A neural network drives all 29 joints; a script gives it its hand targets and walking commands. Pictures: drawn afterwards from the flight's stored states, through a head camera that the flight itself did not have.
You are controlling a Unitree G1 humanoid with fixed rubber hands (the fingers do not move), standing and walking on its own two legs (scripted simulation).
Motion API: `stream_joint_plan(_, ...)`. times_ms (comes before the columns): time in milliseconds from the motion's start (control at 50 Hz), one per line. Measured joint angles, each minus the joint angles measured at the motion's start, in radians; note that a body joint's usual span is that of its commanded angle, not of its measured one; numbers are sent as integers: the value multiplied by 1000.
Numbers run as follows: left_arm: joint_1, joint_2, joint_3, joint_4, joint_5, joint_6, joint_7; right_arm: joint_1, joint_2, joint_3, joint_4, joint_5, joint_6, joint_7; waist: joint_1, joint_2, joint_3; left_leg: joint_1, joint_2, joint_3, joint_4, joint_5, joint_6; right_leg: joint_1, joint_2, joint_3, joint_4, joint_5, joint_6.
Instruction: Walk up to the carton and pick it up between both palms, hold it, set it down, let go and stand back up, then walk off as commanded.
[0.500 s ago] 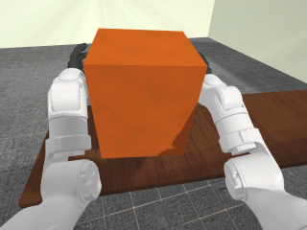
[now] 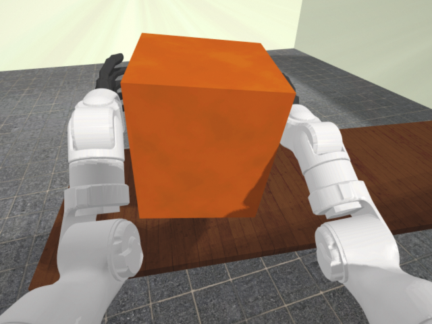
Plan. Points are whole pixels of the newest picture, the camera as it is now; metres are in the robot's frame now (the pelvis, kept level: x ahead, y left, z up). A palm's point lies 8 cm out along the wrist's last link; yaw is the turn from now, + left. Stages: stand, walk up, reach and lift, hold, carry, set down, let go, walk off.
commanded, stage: hold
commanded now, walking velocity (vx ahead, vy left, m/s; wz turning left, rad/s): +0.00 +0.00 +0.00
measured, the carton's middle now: (201, 129) +0.37 -0.01 +0.25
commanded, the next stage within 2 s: none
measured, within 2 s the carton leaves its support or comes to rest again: neither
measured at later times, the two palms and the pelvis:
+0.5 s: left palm (101, 100) +0.36 +0.15 +0.31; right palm (286, 111) +0.35 -0.15 +0.28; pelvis -0.01 +0.00 +0.00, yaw +0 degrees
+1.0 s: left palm (97, 106) +0.36 +0.16 +0.30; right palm (280, 107) +0.36 -0.14 +0.29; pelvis +0.00 +0.00 +0.00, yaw +0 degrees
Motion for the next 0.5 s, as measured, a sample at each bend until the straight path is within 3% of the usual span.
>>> stream_joint_plan(300, 18, 7, -9, -4, -7, -2, -4, 0, 2, 8, -2, 0, 11, -10, 0, -51, -7, 0, 0, 0, 0, 6, 0, 0, 0, 0, 0, 7, 0)
stream_joint_plan(500, -10, 7, -4, 10, -2, -2, -1, -2, 5, -6, 10, 0, -9, 2, 0, -31, -8, 0, 0, 0, 0, 9, 0, 0, 0, 0, 0, 10, 0)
